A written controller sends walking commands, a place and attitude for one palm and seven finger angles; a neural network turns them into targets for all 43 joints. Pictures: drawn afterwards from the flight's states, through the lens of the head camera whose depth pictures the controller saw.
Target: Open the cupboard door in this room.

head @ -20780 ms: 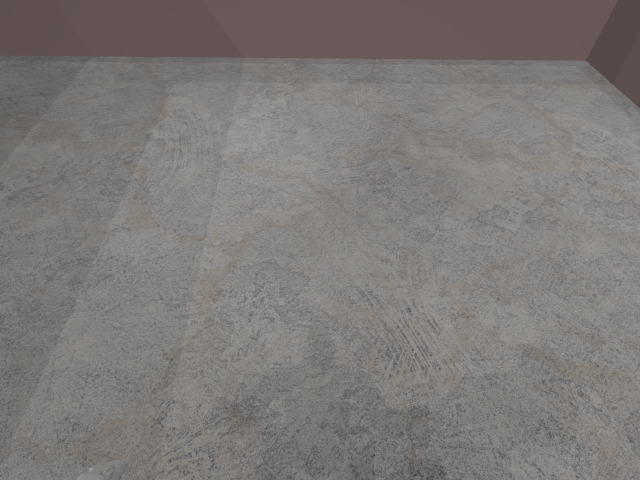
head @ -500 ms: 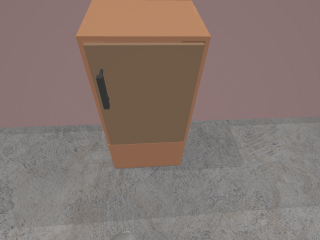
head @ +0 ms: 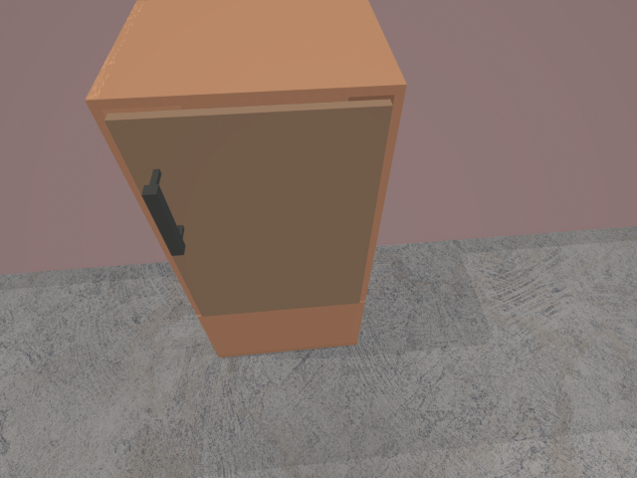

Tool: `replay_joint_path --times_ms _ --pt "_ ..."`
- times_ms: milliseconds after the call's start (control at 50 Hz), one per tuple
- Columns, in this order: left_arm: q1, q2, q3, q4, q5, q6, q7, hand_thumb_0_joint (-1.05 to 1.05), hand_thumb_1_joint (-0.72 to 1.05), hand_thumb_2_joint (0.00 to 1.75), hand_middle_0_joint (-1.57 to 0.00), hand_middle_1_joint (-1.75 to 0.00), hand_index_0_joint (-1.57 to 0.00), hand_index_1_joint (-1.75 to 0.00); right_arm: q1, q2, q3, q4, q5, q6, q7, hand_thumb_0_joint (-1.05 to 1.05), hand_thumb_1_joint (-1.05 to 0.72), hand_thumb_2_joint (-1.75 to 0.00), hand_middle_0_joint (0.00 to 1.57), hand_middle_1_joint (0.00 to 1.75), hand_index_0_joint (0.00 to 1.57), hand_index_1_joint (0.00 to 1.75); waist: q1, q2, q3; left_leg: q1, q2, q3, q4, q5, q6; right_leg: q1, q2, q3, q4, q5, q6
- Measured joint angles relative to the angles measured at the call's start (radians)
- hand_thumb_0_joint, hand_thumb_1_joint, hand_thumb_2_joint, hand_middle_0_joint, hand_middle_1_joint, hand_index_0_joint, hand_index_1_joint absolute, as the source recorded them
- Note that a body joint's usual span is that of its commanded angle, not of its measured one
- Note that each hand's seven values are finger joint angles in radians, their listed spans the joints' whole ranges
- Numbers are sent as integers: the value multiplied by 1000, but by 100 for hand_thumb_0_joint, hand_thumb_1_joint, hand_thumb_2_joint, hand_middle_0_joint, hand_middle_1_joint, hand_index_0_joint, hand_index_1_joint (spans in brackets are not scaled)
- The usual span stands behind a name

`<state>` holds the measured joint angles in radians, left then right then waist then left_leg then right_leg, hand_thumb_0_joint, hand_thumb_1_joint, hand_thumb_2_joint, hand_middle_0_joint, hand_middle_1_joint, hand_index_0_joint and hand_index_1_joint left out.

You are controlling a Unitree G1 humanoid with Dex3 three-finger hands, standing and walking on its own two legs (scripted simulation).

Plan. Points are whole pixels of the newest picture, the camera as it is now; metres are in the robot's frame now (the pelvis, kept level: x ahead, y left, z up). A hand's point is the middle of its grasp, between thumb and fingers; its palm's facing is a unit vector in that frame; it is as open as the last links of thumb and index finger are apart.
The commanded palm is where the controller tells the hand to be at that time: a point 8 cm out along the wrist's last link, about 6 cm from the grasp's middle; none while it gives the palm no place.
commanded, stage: come to a stop and stand still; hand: left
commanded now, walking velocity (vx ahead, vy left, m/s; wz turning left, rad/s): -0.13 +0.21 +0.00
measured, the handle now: (167, 214) +0.51 +0.29 -0.02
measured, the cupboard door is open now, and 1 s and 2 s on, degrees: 0 0 0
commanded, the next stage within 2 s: look again from close up in 0.60 s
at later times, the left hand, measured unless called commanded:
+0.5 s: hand out of the picture -0.01 +0.22 -0.17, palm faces +0.08 -0.98 -0.20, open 7.4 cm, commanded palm none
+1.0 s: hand out of the picture -0.05 +0.17 -0.17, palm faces +0.02 -0.99 -0.17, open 7.3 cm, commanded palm none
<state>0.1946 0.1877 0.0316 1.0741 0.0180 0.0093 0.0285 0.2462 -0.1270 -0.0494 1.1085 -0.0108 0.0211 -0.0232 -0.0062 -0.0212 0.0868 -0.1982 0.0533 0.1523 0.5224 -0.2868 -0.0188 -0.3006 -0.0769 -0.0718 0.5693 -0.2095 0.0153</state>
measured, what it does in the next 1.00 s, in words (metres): steps on the spot: left foot, then right foot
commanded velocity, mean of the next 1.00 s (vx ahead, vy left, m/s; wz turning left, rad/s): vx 0.03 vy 0.00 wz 0.00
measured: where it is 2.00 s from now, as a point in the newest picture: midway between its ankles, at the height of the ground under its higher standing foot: outside the picture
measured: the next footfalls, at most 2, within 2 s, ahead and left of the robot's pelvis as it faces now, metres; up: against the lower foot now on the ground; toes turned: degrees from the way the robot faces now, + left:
left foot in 0.40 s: +0.04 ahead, +0.14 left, +0.00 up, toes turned +10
right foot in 0.70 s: -0.01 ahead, -0.09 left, +0.00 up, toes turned -3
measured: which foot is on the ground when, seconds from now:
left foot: down 0.00-0.00, up 0.02-0.38, down 0.40-1.00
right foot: down 0.00-0.42, up 0.44-0.68, down 0.70-1.00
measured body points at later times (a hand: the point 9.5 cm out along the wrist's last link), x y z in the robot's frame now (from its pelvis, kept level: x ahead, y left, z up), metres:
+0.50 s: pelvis -0.04 +0.03 +0.01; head -0.04 +0.05 +0.46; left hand -0.02 +0.27 -0.15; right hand +0.01 -0.21 -0.13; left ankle -0.07 +0.15 -0.73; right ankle +0.00 -0.11 -0.71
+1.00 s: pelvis -0.04 +0.01 +0.00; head -0.05 +0.01 +0.45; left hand -0.05 +0.22 -0.16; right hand -0.03 -0.21 -0.16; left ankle -0.05 +0.14 -0.73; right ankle -0.05 -0.09 -0.73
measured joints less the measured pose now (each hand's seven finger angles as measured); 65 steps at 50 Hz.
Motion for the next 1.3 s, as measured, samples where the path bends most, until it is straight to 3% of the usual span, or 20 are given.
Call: replay_joint_path --times_ms 40,80,120,180,280,380,480,580,640,680,720,760,840,940,1300 --pt "-17 -15 -2 -7 1 -3 -1 1 92 89 -20 -30 -20 -30 -15 -15 -11 -12 3 18 2 0 -92 -89 20 30 20 30 -13 34 16 -48 1 -37 112 -115 -4 -9 10 -15 24 -42 -27" --pt "-34 -27 -1 -21 2 -4 1 1 91 89 -20 -30 -20 -30 -33 -30 -17 -23 4 34 0 0 -92 -89 20 30 20 30 -11 44 30 -111 -26 -80 284 -219 -4 -14 6 -18 18 -42 -41" --pt "-50 -37 1 -37 3 -2 5 1 91 89 -20 -30 -20 -30 -52 -47 -21 -32 3 42 1 0 -92 -89 20 30 20 30 -3 51 41 -162 -49 -112 432 -236 -8 -14 2 -18 -1 -21 -42" --pt "-60 -42 5 -57 4 2 10 1 91 89 -20 -30 -21 -30 -76 -72 -24 -48 1 50 6 0 -92 -89 20 30 20 30 7 54 42 -193 -57 -135 515 -210 -19 -15 -3 -19 -32 6 -42" --pt "-52 -23 10 -76 12 4 4 1 91 89 -20 -30 -21 -30 -104 -93 -18 -74 1 43 16 0 -92 -90 19 30 20 30 26 30 17 -141 -40 -140 373 -186 -23 -26 -8 -14 -71 49 -34" --pt "-24 9 14 -62 8 15 -2 1 91 89 -20 -30 -21 -30 -93 -96 -2 -94 0 8 19 0 -92 -90 19 30 20 30 34 8 -28 4 -23 -125 32 -87 -5 -51 4 -15 -70 73 -13" --pt "15 38 16 -14 1 39 -13 1 91 89 -20 -30 -20 -30 -31 -49 20 -69 -13 -6 12 0 -92 -90 19 30 20 30 22 -30 -67 49 -34 -133 -66 -3 14 -67 26 30 68 -102 7" --pt "70 32 10 16 3 25 -29 1 91 89 -20 -30 -20 -30 21 -11 33 -35 -12 -12 1 0 -91 -89 20 30 20 30 22 -25 -86 85 -35 -129 -174 52 18 -51 45 38 201 -137 17" --pt "83 18 0 36 -3 22 -29 1 91 89 -20 -30 -20 -30 33 -2 29 -19 -13 -17 -3 0 -92 -89 20 30 20 30 8 -19 -72 82 -40 -122 -182 55 14 1 41 30 115 -169 22" --pt "82 8 -7 49 -8 14 -27 1 91 89 -20 -30 -20 -30 39 1 28 -6 -9 -21 -6 0 -92 -89 20 30 20 30 0 -16 -58 69 -45 -117 -157 41 7 58 39 25 -16 -101 21" --pt "77 -11 -16 63 -7 -6 -10 1 91 89 -20 -30 -20 -30 39 -6 28 8 0 -23 -6 0 -92 -89 20 30 20 30 4 2 -44 37 -34 -110 -91 6 -4 93 51 28 -101 -58 -6" --pt "74 -42 -28 64 -4 -30 8 1 91 89 -20 -30 -20 -30 24 -25 32 -3 3 -14 -1 0 -92 -89 20 30 20 30 -9 50 -16 -5 -3 -120 -5 -29 5 93 83 19 -104 -60 -32" --pt "90 -68 -39 49 -4 -44 23 1 91 89 -20 -30 -20 -30 27 -26 37 -29 3 -18 -2 0 -92 -89 20 30 20 30 -28 50 -12 -20 -4 -123 7 -17 25 106 97 6 -85 -72 -46" --pt "103 -69 -44 54 -2 -21 19 2 93 89 -20 -30 -21 -30 33 -19 44 -26 -4 -20 -9 0 -92 -90 20 30 20 30 -11 31 -47 6 -6 -113 19 -26 0 122 93 13 -52 -96 -45" --pt "140 -50 -39 24 -8 -23 7 1 91 89 -20 -30 -20 -30 84 -1 62 0 -4 -23 -2 0 -92 -90 20 30 20 30 -4 24 -85 12 -28 -114 -43 39 15 124 73 11 -96 -43 -34"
